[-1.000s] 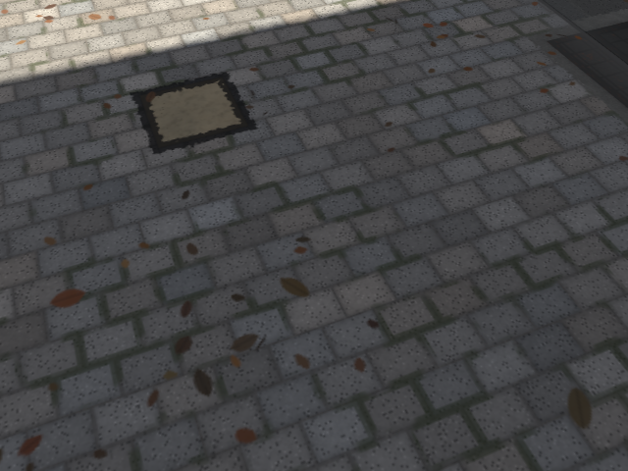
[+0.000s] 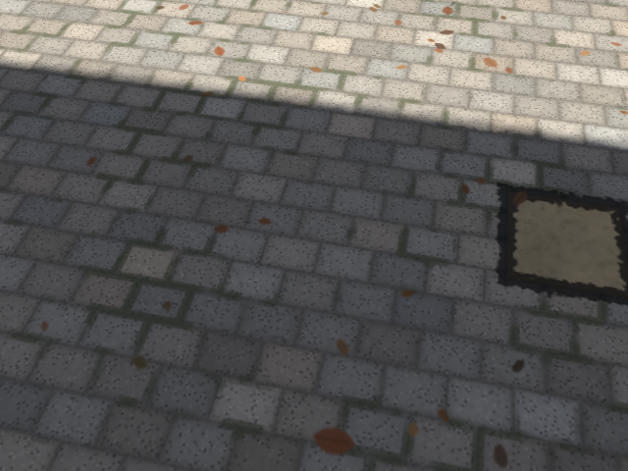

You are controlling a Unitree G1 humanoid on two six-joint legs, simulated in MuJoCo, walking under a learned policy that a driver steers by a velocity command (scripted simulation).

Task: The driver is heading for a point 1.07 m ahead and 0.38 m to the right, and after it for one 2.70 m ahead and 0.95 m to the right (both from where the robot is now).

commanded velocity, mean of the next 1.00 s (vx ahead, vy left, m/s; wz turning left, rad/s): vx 1.00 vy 0.00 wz -0.77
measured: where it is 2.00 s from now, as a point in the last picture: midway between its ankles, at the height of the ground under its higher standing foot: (532, 197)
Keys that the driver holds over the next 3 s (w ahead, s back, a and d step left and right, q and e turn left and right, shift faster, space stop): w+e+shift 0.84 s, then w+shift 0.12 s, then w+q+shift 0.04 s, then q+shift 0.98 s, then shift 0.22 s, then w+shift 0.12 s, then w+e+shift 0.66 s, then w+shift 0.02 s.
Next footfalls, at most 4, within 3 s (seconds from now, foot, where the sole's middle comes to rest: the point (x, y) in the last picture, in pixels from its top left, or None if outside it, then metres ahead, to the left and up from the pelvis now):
0.40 left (284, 402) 0.60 0.10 -0.74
0.84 right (443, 299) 0.85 -0.28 -0.74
1.26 left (508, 187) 1.22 -0.52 -0.74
1.84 right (574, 182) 1.24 -0.70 -0.74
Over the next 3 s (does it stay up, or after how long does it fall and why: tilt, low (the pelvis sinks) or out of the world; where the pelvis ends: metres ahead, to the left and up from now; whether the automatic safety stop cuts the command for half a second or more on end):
stays up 1.59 -0.63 0.03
